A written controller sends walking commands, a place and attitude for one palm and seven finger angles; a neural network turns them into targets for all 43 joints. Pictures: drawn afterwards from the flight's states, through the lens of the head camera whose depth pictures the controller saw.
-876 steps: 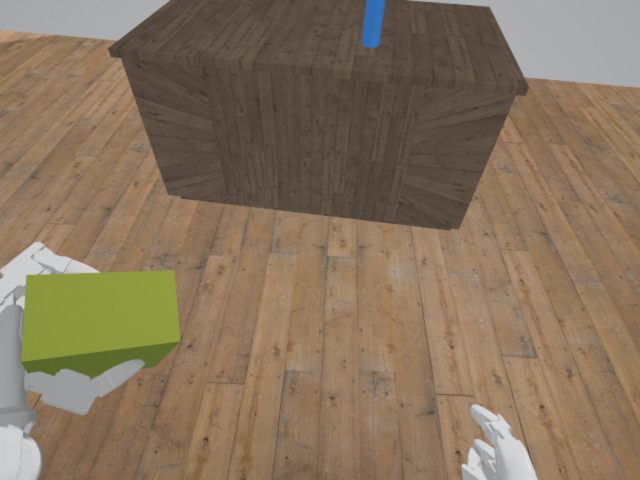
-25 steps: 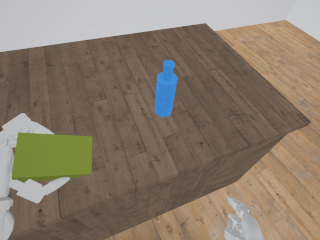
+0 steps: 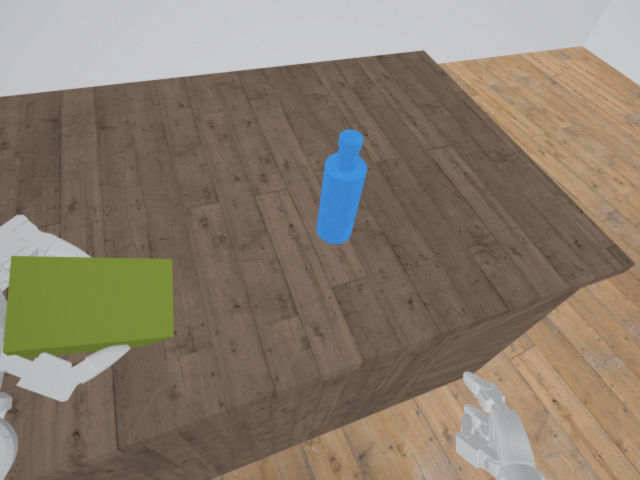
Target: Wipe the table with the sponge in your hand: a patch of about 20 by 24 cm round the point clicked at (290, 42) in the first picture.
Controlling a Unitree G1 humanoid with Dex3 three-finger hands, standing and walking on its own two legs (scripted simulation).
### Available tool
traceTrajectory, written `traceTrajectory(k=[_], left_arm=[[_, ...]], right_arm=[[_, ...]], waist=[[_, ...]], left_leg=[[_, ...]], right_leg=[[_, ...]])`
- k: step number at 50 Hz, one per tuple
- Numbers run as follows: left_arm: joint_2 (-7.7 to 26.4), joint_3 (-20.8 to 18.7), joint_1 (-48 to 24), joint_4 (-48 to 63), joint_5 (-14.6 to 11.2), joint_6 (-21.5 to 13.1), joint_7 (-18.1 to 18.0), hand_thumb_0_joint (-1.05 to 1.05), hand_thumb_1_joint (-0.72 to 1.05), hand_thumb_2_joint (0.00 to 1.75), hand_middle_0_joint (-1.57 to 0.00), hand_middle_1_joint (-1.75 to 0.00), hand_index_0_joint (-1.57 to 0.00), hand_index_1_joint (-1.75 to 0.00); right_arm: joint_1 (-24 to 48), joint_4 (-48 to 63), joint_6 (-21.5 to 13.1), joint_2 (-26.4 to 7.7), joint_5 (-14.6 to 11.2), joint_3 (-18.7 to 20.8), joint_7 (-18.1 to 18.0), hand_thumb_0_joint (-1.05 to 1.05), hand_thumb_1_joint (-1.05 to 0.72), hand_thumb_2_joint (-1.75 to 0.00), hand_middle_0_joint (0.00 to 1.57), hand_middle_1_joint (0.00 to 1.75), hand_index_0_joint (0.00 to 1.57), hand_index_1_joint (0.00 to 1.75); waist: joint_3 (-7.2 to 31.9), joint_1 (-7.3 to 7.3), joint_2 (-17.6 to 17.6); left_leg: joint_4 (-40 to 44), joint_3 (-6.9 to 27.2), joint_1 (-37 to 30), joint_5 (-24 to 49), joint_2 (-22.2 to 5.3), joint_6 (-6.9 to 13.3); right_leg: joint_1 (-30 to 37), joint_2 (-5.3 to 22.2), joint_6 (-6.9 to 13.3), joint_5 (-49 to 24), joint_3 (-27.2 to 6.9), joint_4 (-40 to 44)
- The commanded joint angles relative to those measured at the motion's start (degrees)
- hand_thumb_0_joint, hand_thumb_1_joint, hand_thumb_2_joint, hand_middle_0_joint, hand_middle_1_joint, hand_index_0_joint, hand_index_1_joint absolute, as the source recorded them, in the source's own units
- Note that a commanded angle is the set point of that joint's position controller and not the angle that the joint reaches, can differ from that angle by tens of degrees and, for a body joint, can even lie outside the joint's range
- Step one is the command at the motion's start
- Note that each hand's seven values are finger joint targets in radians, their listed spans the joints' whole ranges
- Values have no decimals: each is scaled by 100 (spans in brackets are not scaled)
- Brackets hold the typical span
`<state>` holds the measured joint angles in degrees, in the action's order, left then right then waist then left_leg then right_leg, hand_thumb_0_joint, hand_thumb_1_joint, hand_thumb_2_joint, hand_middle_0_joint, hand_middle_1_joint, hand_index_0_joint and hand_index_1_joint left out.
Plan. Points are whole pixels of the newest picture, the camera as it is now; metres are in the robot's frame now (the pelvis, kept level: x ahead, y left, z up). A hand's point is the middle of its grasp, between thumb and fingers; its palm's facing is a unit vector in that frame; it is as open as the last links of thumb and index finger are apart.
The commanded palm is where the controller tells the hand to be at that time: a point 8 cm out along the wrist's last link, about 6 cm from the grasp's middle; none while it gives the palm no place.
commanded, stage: look again from close up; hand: left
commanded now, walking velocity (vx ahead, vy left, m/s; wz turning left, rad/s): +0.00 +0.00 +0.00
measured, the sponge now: (111, 309) +0.23 +0.22 +0.14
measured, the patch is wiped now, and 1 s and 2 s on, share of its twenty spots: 0.00 0.00 0.00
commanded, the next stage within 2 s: shuffle to correct the standing spot in 0.28 s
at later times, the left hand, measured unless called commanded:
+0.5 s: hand (59, 329) +0.20 +0.24 +0.16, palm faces +0.36 -0.85 -0.38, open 10.3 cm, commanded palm +0.14 +0.28 +0.18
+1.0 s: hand (142, 318) +0.22 +0.18 +0.16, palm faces +0.32 -0.86 -0.40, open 10.3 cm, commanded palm +0.15 +0.22 +0.18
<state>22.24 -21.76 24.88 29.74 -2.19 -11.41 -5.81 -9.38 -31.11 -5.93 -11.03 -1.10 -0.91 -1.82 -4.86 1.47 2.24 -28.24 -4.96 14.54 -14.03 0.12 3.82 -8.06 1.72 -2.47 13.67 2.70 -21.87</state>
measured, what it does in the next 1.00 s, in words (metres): shifts its weight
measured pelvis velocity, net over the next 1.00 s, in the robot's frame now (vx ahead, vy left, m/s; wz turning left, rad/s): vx -0.01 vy -0.06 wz -0.01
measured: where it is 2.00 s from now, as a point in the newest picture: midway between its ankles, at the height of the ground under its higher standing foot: outside the picture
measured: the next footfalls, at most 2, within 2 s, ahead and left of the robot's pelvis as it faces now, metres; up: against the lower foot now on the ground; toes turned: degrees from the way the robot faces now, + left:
none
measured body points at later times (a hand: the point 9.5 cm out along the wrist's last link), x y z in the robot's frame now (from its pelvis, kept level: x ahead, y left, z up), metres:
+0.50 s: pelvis -0.02 +0.00 +0.00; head +0.01 +0.03 +0.45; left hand +0.18 +0.29 +0.18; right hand +0.15 -0.23 -0.07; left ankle +0.01 +0.07 -0.74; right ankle -0.03 -0.15 -0.74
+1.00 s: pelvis -0.01 -0.06 +0.00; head +0.03 -0.04 +0.45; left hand +0.19 +0.23 +0.19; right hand +0.17 -0.28 -0.08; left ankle +0.01 +0.07 -0.74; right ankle -0.03 -0.15 -0.74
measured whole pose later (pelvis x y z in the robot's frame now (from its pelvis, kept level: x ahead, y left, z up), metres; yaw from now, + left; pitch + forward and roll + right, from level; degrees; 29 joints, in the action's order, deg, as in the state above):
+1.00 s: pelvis -0.01 -0.06 +0.00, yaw +0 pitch +0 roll -2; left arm 22.8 -21.7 26.0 30.8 -4.7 -8.6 -4.8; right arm -10.8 -30.8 -3.3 -10.7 -1.5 -0.2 -1.5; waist -4.0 0.2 0.2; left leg -29.4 -3.1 15.9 -13.5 -4.6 -0.8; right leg -9.6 -3.1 2.2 14.0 4.0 -23.4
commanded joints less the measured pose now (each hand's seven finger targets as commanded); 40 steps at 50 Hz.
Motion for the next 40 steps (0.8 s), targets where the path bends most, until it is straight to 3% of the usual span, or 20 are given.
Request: traceTrajectory(k=[1,4,5,9,10,12,14,15,16,19,20,24,25,27,29,30,34,35,39,40], left_arm=[[812,-427,-400,1415,-35,-365,-136,0,10,130,-120,-160,-120,-160],[919,-607,-353,1067,-38,-304,-162,0,10,130,-120,-160,-120,-160],[668,-379,-331,924,-57,-297,-130,0,10,130,-120,-160,-120,-160],[885,-558,-476,841,-38,-287,-144,0,10,130,-120,-160,-120,-160],[632,-317,-504,802,-45,-300,-116,0,10,130,-120,-160,-120,-160],[791,-419,-597,969,-35,-322,-132,0,10,130,-120,-160,-120,-160],[947,-577,-437,998,-19,-327,-146,0,10,130,-120,-160,-120,-160],[713,-372,-408,993,-35,-341,-124,0,10,130,-120,-160,-120,-160],[814,-441,-443,1165,-37,-355,-132,0,10,130,-120,-160,-120,-160],[970,-606,-351,1178,-22,-378,-153,0,10,130,-120,-160,-120,-160],[736,-404,-342,1119,-45,-385,-125,0,10,130,-120,-160,-120,-160],[958,-629,-418,1037,-53,-370,-118,0,10,130,-120,-160,-120,-160],[727,-417,-491,982,-71,-367,-88,0,10,130,-120,-160,-120,-160],[844,-500,-587,1018,-77,-354,-91,0,10,130,-120,-160,-120,-160],[864,-534,-481,1015,-72,-322,-86,0,10,130,-120,-160,-120,-160],[653,-312,-553,1053,-93,-324,-52,0,10,130,-120,-160,-120,-160],[861,-495,-483,1164,-99,-259,-70,0,10,130,-120,-160,-120,-160],[678,-323,-497,1159,-127,-252,-47,0,10,130,-120,-160,-120,-160],[994,-636,-409,1347,-149,-211,-88,0,10,130,-120,-160,-120,-160],[847,-503,-399,1310,-185,-201,-66,0,10,130,-120,-160,-120,-160]], right_arm=[[241,825,-271,-737,-24,330,-58,0,-90,-90,20,30,20,30],[332,796,-242,-750,-34,311,-74,0,-90,-90,20,30,20,30],[266,813,-211,-694,-32,298,-84,0,-90,-90,20,30,20,30],[366,811,-206,-748,-38,296,-101,0,-90,-90,20,30,20,30],[306,829,-189,-694,-21,268,-101,0,-90,-90,20,30,20,30],[306,832,-217,-738,-18,298,-106,0,-90,-90,20,30,20,30],[379,838,-241,-731,-33,291,-96,0,-90,-90,20,30,20,30],[335,842,-231,-682,-12,276,-100,0,-90,-90,20,30,20,30],[304,853,-249,-721,-13,308,-101,0,-90,-90,20,30,20,30],[363,806,-291,-740,-25,303,-89,0,-90,-90,20,30,20,30],[298,805,-283,-674,-3,277,-91,0,-90,-90,20,30,20,30],[318,783,-287,-708,-27,308,-74,0,-90,-90,20,30,20,30],[261,798,-268,-668,-9,303,-72,0,-90,-90,20,30,20,30],[214,801,-265,-704,-4,345,-63,0,-90,-90,20,30,20,30],[293,829,-270,-689,-33,335,-21,0,-90,-90,20,30,20,30],[239,837,-260,-657,-16,331,-10,0,-90,-90,20,30,20,30],[300,877,-242,-681,-47,353,38,0,-90,-90,20,30,20,30],[251,887,-218,-650,-27,341,42,0,-90,-90,20,30,20,30],[305,911,-175,-654,-58,351,49,0,-90,-90,20,30,20,30],[267,932,-154,-629,-31,345,40,0,-90,-90,20,30,20,30]], waist=[[1390,-71,-767],[1203,-44,-537],[1104,-75,-444],[878,-61,-568],[852,-90,-543],[848,-88,-557],[942,-59,-533],[1009,-81,-461],[1047,-85,-466],[1061,-62,-698],[1056,-90,-681],[918,-83,-783],[889,-111,-764],[895,-111,-792],[964,-98,-828],[985,-126,-840],[1040,-113,-838],[1010,-137,-857],[1096,-127,-880],[1100,-143,-842]], left_leg=[[444,661,-831,1882,-696,-284],[581,649,-562,1127,-665,-241],[600,670,-530,961,-664,-233],[843,709,-303,206,-667,-227],[875,758,-239,84,-662,-216],[944,812,-197,-85,-670,-216],[887,768,-195,-118,-639,-178],[855,765,-247,-47,-628,-178],[833,793,-313,103,-618,-196],[862,789,-284,100,-632,-200],[915,837,-320,125,-649,-217],[1191,1005,-263,-25,-861,-280],[1239,1063,-226,-91,-905,-283],[1242,1106,-268,-84,-1000,-292],[1175,1015,-362,-1,-1005,-273],[1135,1040,-389,35,-1021,-263],[995,930,-465,221,-1042,-256],[959,952,-388,171,-1043,-225],[778,858,-431,262,-1016,-216],[687,851,-423,400,-1007,-192]], right_leg=[[233,289,346,-1593,-193,21],[213,272,309,-1295,-211,165],[172,314,333,-1238,-216,217],[43,252,320,-707,-241,285],[76,261,342,-625,-212,307],[94,255,346,-542,-247,296],[150,234,326,-541,-242,325],[178,264,348,-598,-243,323],[184,272,363,-721,-276,291],[184,235,341,-672,-232,250],[155,218,358,-657,-225,242],[49,43,292,-395,-126,65],[45,40,302,-363,-121,59],[13,46,297,-347,-121,36],[-32,13,287,-351,-92,20],[-40,31,304,-375,-98,73],[-92,13,304,-434,-83,50],[-67,31,318,-458,-93,86],[-92,28,341,-580,-116,89],[-72,59,354,-710,-151,129]])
